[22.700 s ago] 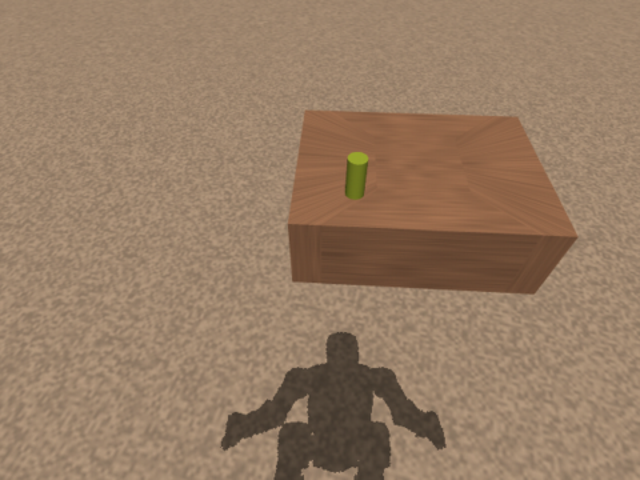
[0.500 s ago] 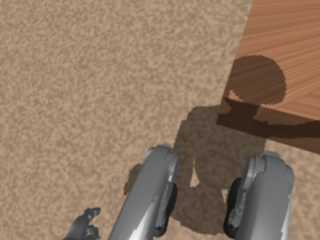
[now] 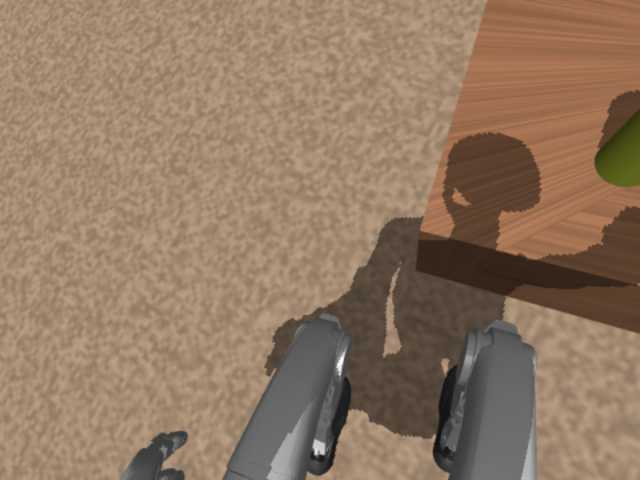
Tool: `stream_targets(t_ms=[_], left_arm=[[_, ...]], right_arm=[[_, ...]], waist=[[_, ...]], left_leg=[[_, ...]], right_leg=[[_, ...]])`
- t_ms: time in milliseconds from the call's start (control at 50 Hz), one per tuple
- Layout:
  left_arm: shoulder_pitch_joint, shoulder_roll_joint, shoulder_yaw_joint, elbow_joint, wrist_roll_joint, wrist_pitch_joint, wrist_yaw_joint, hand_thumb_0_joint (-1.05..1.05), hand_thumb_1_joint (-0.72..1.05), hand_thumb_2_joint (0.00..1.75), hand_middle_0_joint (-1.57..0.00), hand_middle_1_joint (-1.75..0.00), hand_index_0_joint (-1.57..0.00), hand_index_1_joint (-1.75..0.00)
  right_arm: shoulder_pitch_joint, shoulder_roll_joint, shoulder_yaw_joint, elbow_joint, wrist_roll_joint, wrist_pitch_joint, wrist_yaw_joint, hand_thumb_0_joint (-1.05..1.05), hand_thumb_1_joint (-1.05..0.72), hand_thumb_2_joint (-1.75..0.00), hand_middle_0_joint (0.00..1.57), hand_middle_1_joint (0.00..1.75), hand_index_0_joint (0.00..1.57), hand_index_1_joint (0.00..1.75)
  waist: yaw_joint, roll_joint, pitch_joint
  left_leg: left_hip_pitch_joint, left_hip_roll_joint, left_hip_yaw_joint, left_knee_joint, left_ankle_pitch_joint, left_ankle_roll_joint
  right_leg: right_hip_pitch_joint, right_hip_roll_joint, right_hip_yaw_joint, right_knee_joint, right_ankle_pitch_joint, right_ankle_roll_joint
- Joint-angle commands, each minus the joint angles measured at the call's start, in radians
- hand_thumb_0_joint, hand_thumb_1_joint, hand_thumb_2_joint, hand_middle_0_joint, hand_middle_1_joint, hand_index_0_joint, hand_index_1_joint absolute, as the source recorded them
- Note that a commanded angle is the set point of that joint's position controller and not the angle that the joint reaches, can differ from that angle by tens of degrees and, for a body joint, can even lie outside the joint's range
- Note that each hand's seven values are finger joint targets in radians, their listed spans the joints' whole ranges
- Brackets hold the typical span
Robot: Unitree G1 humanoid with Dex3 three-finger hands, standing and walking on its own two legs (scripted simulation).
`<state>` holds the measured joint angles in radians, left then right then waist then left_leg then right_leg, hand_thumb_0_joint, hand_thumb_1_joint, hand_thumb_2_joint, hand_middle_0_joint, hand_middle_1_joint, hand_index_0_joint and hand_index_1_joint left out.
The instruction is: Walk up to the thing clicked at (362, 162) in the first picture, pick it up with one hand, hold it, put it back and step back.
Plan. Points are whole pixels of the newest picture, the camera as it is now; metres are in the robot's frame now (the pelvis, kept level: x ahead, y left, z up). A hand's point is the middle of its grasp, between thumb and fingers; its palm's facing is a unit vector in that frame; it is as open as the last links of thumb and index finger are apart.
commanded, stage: home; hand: right
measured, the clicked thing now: out of the picture +0.52 -0.33 -0.09
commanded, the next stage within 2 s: none
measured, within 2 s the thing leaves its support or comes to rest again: neither
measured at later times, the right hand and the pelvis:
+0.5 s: hand out of the picture +0.37 -0.41 +0.11, palm faces +0.40 +0.82 -0.41, open 17.0 cm; pelvis +0.05 -0.03 +0.18, yaw -7 degrees
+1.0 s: hand out of the picture +0.20 -0.22 +0.16, palm faces +0.29 +0.93 -0.24, open 17.4 cm; pelvis +0.05 -0.02 +0.24, yaw -10 degrees
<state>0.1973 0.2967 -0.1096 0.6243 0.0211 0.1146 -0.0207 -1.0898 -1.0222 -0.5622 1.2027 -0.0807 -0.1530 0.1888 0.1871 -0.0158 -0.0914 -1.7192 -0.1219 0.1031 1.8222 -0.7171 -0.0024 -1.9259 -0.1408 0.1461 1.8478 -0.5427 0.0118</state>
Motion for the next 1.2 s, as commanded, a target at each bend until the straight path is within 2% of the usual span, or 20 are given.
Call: stream_targets(t_ms=[0, 60, 120, 200, 220, 260, 320, 400, 440, 480, 520, 540, 600, 680, 720, 760, 900, 980, 1100, 1180], left_arm=[[0.193, 0.240, 0.095, -0.073, -0.008, 0.023, -0.012, 0.00, 0.89, 0.91, -0.20, -0.31, -0.20, -0.31], [0.199, 0.214, 0.101, -0.074, -0.015, 0.037, -0.012, 0.00, 0.90, 0.90, -0.20, -0.30, -0.20, -0.30], [0.182, 0.178, 0.091, -0.044, -0.013, 0.038, -0.001, 0.00, 0.90, 0.90, -0.20, -0.30, -0.20, -0.30], [0.188, 0.190, 0.115, -0.025, -0.014, 0.030, 0.010, 0.00, 0.90, 0.90, -0.20, -0.30, -0.20, -0.30], [0.184, 0.179, 0.114, -0.020, -0.018, 0.026, 0.012, 0.00, 0.90, 0.90, -0.20, -0.30, -0.20, -0.30], [0.198, 0.167, 0.119, -0.023, -0.026, 0.022, 0.018, 0.00, 0.90, 0.90, -0.20, -0.30, -0.20, -0.30], [0.191, 0.158, 0.134, -0.051, -0.043, 0.012, 0.022, 0.00, 0.90, 0.90, -0.20, -0.30, -0.20, -0.30], [0.184, 0.164, 0.157, -0.076, -0.064, 0.001, 0.036, 0.00, 0.90, 0.90, -0.20, -0.29, -0.20, -0.30], [0.178, 0.146, 0.148, -0.080, -0.078, -0.008, 0.045, 0.00, 0.90, 0.90, -0.20, -0.30, -0.20, -0.30], [0.166, 0.142, 0.147, -0.073, -0.074, -0.016, 0.064, 0.00, 0.90, 0.90, -0.20, -0.29, -0.20, -0.30], [0.150, 0.136, 0.140, -0.086, -0.080, -0.032, 0.085, 0.00, 0.90, 0.90, -0.20, -0.29, -0.20, -0.30], [0.132, 0.134, 0.137, -0.093, -0.078, -0.038, 0.095, 0.00, 0.90, 0.90, -0.20, -0.29, -0.20, -0.30], [0.111, 0.110, 0.127, -0.111, -0.071, -0.056, 0.119, 0.00, 0.90, 0.90, -0.20, -0.29, -0.20, -0.30], [0.073, 0.081, 0.123, -0.134, -0.068, -0.083, 0.135, 0.00, 0.90, 0.90, -0.20, -0.29, -0.20, -0.30], [0.053, 0.095, 0.144, -0.145, -0.067, -0.095, 0.141, 0.00, 0.90, 0.90, -0.20, -0.29, -0.20, -0.30], [0.027, 0.074, 0.136, -0.164, -0.068, -0.110, 0.138, 0.00, 0.90, 0.90, -0.20, -0.29, -0.20, -0.30], [-0.037, 0.046, 0.130, -0.234, -0.080, -0.139, 0.146, 0.00, 0.90, 0.90, -0.20, -0.29, -0.20, -0.30], [-0.042, 0.033, 0.124, -0.255, -0.077, -0.152, 0.171, 0.00, 0.90, 0.90, -0.20, -0.30, -0.20, -0.30], [-0.034, 0.024, 0.122, -0.263, -0.059, -0.193, 0.197, 0.00, 0.90, 0.90, -0.20, -0.30, -0.20, -0.30], [-0.018, 0.027, 0.131, -0.258, -0.048, -0.221, 0.198, 0.00, 0.90, 0.90, -0.20, -0.30, -0.20, -0.30]], right_arm=[[-0.348, -0.519, -0.103, -0.401, -0.054, -0.033, -0.102, 0.00, 0.44, -0.09, 0.05, 0.06, 0.06, 0.06], [-0.263, -0.438, -0.073, -0.432, -0.052, -0.016, -0.154, 0.00, 0.44, -0.12, 0.06, 0.07, 0.06, 0.07], [-0.110, -0.315, -0.040, -0.297, -0.054, -0.001, -0.211, 0.00, 0.41, -0.14, 0.07, 0.08, 0.07, 0.08], [-0.021, -0.210, -0.012, -0.296, -0.048, 0.008, -0.251, 0.00, 0.49, -0.09, 0.06, 0.06, 0.06, 0.06], [0.066, -0.105, 0.033, -0.211, -0.038, 0.019, -0.251, 0.00, 0.50, -0.08, 0.06, 0.06, 0.06, 0.06], [0.124, -0.056, 0.043, -0.257, -0.022, 0.028, -0.259, 0.00, 0.46, -0.11, 0.06, 0.07, 0.06, 0.07], [0.310, 0.172, 0.165, -0.254, 0.023, 0.065, -0.255, 0.00, 0.47, -0.11, 0.06, 0.07, 0.06, 0.07], [0.390, 0.163, 0.179, -0.464, 0.049, 0.091, -0.274, 0.00, 0.47, -0.10, 0.06, 0.07, 0.06, 0.07], [0.580, 0.254, 0.234, -0.455, 0.065, 0.111, -0.286, 0.00, 0.50, -0.09, 0.06, 0.06, 0.06, 0.06], [0.394, 0.149, 0.188, -0.729, 0.069, 0.092, -0.320, 0.00, 0.50, -0.09, 0.06, 0.06, 0.06, 0.06], [0.609, 0.263, 0.246, -0.647, 0.075, 0.115, -0.335, 0.00, 0.50, -0.08, 0.06, 0.06, 0.06, 0.06], [0.593, 0.227, 0.227, -0.709, 0.077, 0.112, -0.351, 0.00, 0.52, -0.07, 0.06, 0.06, 0.06, 0.06], [0.689, 0.311, 0.266, -0.750, 0.088, 0.116, -0.366, 0.00, 0.53, -0.07, 0.06, 0.06, 0.06, 0.06], [0.869, 0.538, 0.379, -0.744, 0.108, 0.129, -0.361, 0.00, 0.54, -0.06, 0.06, 0.06, 0.06, 0.06], [0.866, 0.526, 0.390, -0.873, 0.114, 0.132, -0.361, 0.00, 0.52, -0.08, 0.06, 0.06, 0.06, 0.06], [1.084, 0.674, 0.500, -0.808, 0.120, 0.158, -0.347, 0.00, 0.55, -0.06, 0.05, 0.05, 0.05, 0.05], [1.352, 0.669, 0.514, -1.102, 0.126, 0.187, -0.346, 0.00, 0.58, -0.04, 0.05, 0.05, 0.05, 0.05], [1.332, 0.652, 0.498, -1.249, 0.125, 0.185, -0.351, 0.00, 0.55, -0.05, 0.05, 0.05, 0.05, 0.05], [1.317, 0.664, 0.485, -1.299, 0.119, 0.186, -0.346, 0.00, 0.55, -0.05, 0.05, 0.05, 0.05, 0.05], [1.420, 0.736, 0.552, -1.229, 0.113, 0.197, -0.337, 0.00, 0.56, -0.05, 0.05, 0.05, 0.05, 0.05]], waist=[[-0.092, -0.412, -0.892], [-0.093, -0.414, -0.914], [-0.076, -0.345, -0.696], [-0.074, -0.320, -0.602], [-0.055, -0.283, -0.542], [-0.059, -0.268, -0.516], [-0.040, -0.179, -0.459], [-0.085, -0.187, -0.512], [-0.101, -0.190, -0.485], [-0.122, -0.285, -0.538], [-0.118, -0.259, -0.421], [-0.136, -0.271, -0.410], [-0.139, -0.280, -0.359], [-0.131, -0.216, -0.217], [-0.137, -0.130, -0.210], [-0.136, -0.066, -0.128], [-0.182, 0.025, -0.128], [-0.157, 0.002, -0.102], [-0.142, -0.031, -0.042], [-0.145, 0.014, -0.016]], left_leg=[[0.279, 0.005, -0.013, -0.347, 0.280, 0.027], [0.375, 0.009, -0.025, -0.416, 0.345, 0.019], [0.399, 0.011, -0.029, -0.506, 0.341, 0.015], [0.450, 0.013, -0.022, -0.591, 0.344, 0.016], [0.453, 0.010, -0.016, -0.620, 0.352, 0.014], [0.513, 0.012, -0.015, -0.667, 0.391, 0.019], [0.613, 0.016, -0.010, -0.747, 0.449, 0.018], [0.763, 0.024, -0.026, -0.833, 0.515, 0.021], [0.834, 0.029, -0.028, -0.880, 0.507, 0.024], [0.883, 0.040, -0.036, -0.910, 0.509, 0.032], [0.888, 0.043, -0.033, -0.948, 0.456, 0.035], [0.924, 0.048, -0.040, -0.965, 0.457, 0.035], [0.992, 0.059, -0.047, -1.012, 0.478, 0.035], [1.034, 0.066, -0.041, -1.064, 0.428, 0.036], [1.076, 0.065, -0.039, -1.091, 0.429, 0.033], [1.088, 0.066, -0.034, -1.117, 0.418, 0.029], [1.193, 0.077, -0.041, -1.156, 0.439, 0.009], [1.172, 0.091, -0.073, -1.181, 0.391, 0.002], [1.119, 0.119, -0.121, -1.230, 0.220, 0.010], [1.119, 0.124, -0.122, -1.234, 0.236, 0.003]], right_leg=[[0.944, 0.018, -0.027, -0.291, 0.228, -0.039], [1.055, 0.017, -0.036, -0.346, 0.321, -0.037], [1.017, 0.024, -0.040, -0.426, 0.273, -0.038], [1.098, 0.021, -0.032, -0.540, 0.268, -0.027], [1.109, 0.020, -0.028, -0.565, 0.276, -0.027], [1.158, 0.021, -0.030, -0.624, 0.320, -0.025], [1.212, 0.025, -0.037, -0.691, 0.371, -0.033], [1.347, 0.035, -0.054, -0.780, 0.459, -0.034], [1.389, 0.045, -0.064, -0.841, 0.444, -0.031], [1.501, 0.045, -0.062, -0.895, 0.463, -0.019], [1.529, 0.042, -0.048, -0.971, 0.403, -0.003], [1.534, 0.043, -0.052, -0.989, 0.388, -0.005], [1.569, 0.053, -0.071, -1.031, 0.404, -0.001], [1.547, 0.056, -0.071, -1.110, 0.306, 0.002], [1.549, 0.061, -0.085, -1.121, 0.299, -0.006], [1.531, 0.069, -0.107, -1.136, 0.287, -0.012], [1.528, 0.098, -0.157, -1.136, 0.328, -0.026], [1.527, 0.110, -0.175, -1.126, 0.262, -0.029], [1.523, 0.119, -0.179, -1.130, 0.143, -0.018], [1.501, 0.121, -0.176, -1.116, 0.158, -0.022]])
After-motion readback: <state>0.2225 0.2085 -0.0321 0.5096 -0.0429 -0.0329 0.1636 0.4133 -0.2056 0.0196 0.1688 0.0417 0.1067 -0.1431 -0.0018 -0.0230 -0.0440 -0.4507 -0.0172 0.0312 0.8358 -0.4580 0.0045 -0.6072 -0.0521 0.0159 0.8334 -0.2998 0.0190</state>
